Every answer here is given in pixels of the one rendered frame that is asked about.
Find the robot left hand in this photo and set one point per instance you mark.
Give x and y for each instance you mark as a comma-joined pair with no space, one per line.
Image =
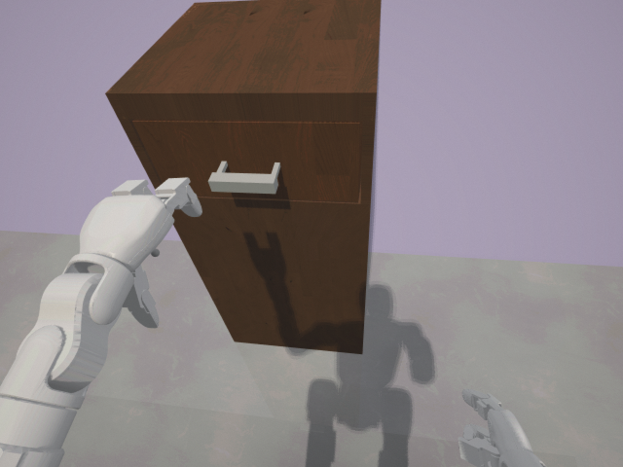
130,225

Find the left robot forearm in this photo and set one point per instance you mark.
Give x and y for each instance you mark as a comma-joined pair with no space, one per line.
59,358

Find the cabinet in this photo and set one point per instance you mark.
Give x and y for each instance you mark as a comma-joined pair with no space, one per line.
283,272

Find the robot right hand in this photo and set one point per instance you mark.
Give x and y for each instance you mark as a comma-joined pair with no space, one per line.
482,447

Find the handle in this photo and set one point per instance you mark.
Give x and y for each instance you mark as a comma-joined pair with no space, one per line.
253,183

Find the drawer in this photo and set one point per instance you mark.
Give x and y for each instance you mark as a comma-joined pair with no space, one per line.
319,160

